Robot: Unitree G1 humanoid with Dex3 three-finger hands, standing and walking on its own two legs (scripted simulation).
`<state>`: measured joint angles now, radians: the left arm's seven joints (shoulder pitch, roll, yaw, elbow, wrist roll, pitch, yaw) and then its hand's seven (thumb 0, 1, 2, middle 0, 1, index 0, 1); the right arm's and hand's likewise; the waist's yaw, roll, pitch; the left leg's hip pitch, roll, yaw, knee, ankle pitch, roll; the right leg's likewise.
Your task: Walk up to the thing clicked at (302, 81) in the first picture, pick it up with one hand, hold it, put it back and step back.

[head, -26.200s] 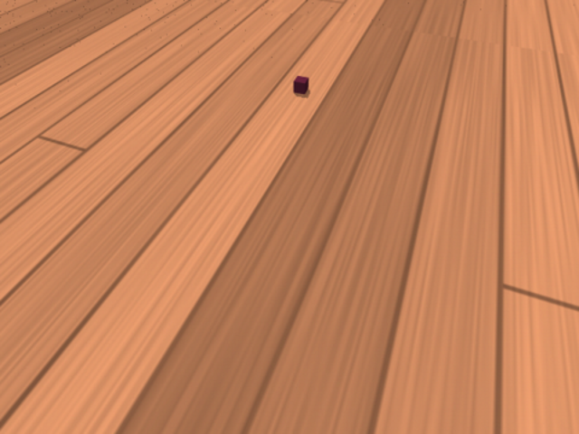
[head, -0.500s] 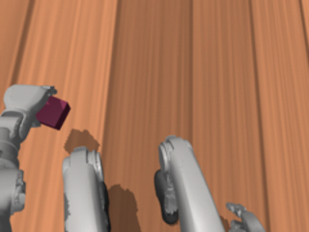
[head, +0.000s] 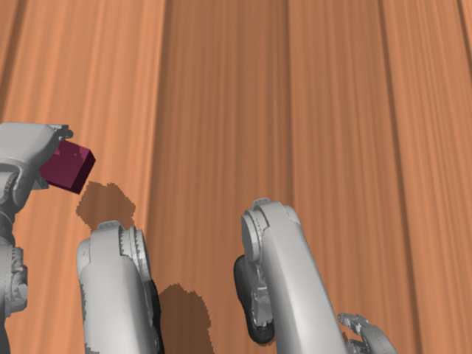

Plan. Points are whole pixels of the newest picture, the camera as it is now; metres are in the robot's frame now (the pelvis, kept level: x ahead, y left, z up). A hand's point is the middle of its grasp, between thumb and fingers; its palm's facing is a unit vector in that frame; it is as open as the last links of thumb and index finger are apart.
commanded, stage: lower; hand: left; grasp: from above
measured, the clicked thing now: (63, 165) +0.45 +0.26 -0.21
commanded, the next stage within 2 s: rest in 0.42 s
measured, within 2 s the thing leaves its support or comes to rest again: rests again in 0.90 s
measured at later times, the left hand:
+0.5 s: hand (52, 173) +0.44 +0.28 -0.22, palm faces -0.48 +0.01 -0.88, open 10.3 cm
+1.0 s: hand (60, 172) +0.45 +0.28 -0.26, palm faces -0.50 -0.03 -0.86, open 10.3 cm
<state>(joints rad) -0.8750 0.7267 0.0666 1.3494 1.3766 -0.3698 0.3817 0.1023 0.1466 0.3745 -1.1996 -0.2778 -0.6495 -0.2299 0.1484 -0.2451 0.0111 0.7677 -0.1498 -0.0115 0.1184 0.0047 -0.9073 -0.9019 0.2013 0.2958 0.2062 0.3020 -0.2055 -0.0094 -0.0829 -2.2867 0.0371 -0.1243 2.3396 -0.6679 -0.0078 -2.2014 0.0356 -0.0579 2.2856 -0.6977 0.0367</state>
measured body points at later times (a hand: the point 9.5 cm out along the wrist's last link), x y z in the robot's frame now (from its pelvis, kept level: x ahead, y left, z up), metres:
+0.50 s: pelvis +0.00 +0.00 -0.03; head +0.24 +0.08 +0.34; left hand +0.46 +0.28 -0.17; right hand +0.06 -0.28 -0.13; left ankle +0.08 +0.13 -0.31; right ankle +0.09 -0.12 -0.31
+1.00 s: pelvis +0.01 +0.00 -0.05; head +0.27 +0.08 +0.31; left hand +0.47 +0.28 -0.21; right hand +0.05 -0.28 -0.14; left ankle +0.08 +0.13 -0.31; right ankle +0.09 -0.12 -0.31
